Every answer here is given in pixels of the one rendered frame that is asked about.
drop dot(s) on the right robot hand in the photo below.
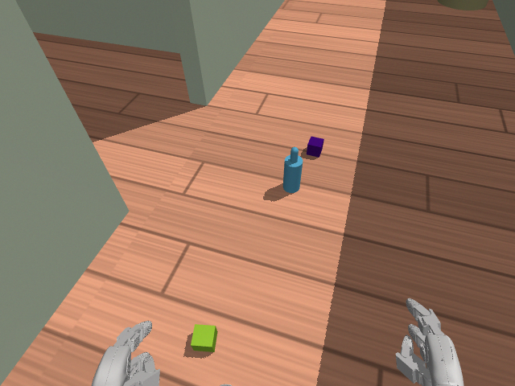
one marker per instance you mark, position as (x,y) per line
(441,363)

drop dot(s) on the left robot hand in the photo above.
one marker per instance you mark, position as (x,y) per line
(116,367)

